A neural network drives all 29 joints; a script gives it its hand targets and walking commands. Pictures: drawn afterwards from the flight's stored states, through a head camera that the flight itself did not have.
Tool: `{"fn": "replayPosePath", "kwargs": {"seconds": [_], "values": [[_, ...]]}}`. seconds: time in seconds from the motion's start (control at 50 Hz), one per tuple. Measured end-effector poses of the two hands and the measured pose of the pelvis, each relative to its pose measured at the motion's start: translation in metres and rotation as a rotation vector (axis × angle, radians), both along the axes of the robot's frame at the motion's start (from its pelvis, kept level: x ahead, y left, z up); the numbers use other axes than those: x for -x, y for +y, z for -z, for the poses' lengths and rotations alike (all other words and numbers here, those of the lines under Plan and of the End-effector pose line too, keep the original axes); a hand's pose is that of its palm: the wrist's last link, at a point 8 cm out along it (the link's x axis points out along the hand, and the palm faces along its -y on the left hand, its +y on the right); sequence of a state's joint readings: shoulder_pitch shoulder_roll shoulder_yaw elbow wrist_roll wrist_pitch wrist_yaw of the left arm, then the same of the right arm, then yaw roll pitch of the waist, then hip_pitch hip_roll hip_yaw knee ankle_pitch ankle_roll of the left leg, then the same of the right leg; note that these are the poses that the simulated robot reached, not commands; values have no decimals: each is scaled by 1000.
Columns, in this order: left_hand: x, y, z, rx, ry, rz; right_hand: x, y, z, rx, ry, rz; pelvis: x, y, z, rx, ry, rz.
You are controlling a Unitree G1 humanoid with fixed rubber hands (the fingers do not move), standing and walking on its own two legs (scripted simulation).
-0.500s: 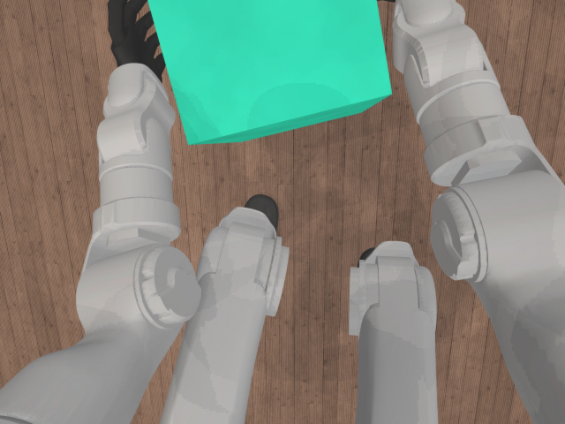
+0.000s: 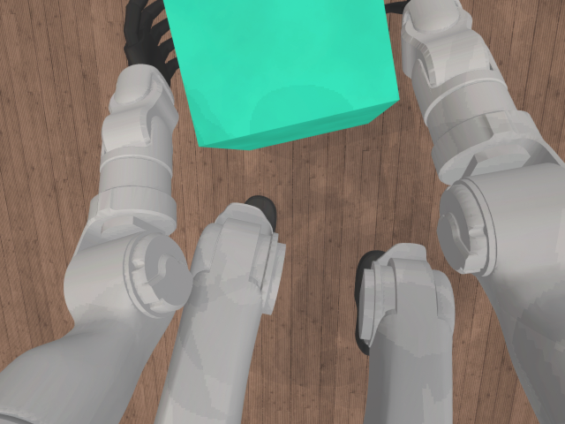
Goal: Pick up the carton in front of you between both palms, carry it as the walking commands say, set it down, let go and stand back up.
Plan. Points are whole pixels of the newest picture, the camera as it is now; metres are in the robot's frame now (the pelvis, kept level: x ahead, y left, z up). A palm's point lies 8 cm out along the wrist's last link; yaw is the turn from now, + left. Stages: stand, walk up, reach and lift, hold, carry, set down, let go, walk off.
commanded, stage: set down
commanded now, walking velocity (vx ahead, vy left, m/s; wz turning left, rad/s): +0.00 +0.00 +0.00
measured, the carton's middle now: (287, 57) +0.50 +0.11 -0.26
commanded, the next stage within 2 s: let go in 1.84 s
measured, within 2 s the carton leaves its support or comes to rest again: rests again in 0.18 s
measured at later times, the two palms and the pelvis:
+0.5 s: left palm (151, 69) +0.46 +0.26 -0.18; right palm (414, 5) +0.56 -0.03 -0.19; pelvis +0.00 +0.00 -0.01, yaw +1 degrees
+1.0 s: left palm (109, 66) +0.45 +0.30 -0.15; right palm out of the picture +0.59 -0.04 -0.15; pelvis -0.01 +0.02 +0.00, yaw +2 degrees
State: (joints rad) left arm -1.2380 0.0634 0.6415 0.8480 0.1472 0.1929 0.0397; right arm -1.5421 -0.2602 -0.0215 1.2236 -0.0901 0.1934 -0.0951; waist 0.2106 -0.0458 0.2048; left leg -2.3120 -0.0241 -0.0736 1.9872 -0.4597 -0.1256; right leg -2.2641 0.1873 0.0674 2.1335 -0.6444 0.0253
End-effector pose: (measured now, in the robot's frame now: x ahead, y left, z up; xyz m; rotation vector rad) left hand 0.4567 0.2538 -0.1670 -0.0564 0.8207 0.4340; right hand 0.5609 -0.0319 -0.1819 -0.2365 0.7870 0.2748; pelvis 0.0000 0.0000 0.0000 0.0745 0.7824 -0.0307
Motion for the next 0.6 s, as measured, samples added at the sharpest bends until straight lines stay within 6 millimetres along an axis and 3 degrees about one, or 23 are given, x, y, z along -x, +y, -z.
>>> {"fn": "replayPosePath", "kwargs": {"seconds": [0.6], "values": [[7, 9, 20, -10, 13, 16, -2, -2, 16, -61, -51, -43, 7, 2, 14, -19, -68, 2]]}}
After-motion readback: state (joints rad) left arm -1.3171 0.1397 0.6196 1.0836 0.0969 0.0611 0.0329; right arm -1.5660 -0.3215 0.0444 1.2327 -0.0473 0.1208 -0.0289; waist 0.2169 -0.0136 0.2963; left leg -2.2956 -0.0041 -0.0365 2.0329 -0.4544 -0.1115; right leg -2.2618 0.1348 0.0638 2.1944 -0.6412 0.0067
